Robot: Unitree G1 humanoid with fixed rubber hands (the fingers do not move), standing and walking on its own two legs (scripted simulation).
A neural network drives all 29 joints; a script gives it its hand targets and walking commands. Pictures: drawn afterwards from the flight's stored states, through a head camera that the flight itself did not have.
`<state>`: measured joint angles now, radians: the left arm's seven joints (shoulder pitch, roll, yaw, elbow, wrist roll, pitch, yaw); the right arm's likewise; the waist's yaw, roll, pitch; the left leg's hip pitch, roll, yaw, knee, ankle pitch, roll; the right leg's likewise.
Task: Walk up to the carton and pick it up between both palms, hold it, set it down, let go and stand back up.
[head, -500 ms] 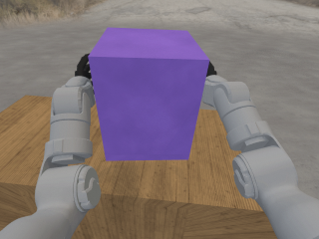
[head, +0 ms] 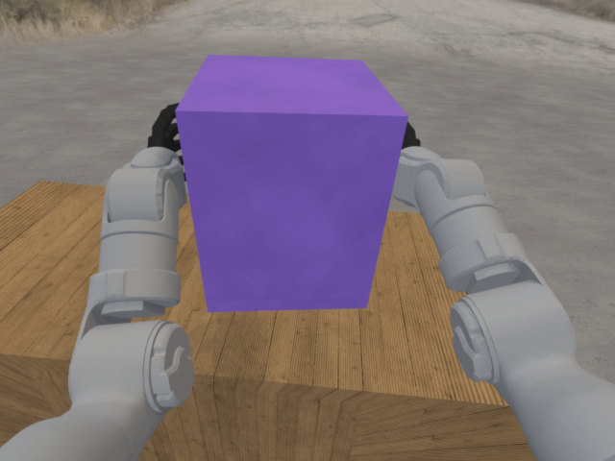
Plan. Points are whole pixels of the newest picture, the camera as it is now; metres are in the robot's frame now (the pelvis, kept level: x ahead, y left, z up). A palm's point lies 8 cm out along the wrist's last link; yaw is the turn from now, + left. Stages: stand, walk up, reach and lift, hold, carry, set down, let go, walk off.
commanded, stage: hold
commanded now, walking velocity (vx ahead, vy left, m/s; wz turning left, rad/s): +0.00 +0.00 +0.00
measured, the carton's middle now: (287, 181) +0.39 -0.01 +0.25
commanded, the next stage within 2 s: set down in 0.48 s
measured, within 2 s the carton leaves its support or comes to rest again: neither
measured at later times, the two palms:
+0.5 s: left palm (162, 162) +0.38 +0.14 +0.28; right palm (403, 165) +0.37 -0.15 +0.28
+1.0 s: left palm (172, 174) +0.41 +0.14 +0.25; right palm (386, 197) +0.40 -0.15 +0.22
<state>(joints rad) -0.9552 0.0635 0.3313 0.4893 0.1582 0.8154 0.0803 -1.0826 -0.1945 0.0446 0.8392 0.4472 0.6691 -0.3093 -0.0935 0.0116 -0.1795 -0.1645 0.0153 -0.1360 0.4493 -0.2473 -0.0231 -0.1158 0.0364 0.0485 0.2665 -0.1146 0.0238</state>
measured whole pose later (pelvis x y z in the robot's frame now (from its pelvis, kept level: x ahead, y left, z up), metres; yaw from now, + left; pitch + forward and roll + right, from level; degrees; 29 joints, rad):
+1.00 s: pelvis +0.00 -0.01 +0.00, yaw +3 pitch -4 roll -2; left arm -1.02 0.08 0.36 0.72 0.22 0.50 0.06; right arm -1.04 -0.07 -0.16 1.06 0.17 0.27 -0.19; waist -0.11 -0.04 -0.06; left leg -0.11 0.01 -0.17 0.38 -0.20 -0.04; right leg -0.07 0.03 0.01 0.24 -0.11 0.01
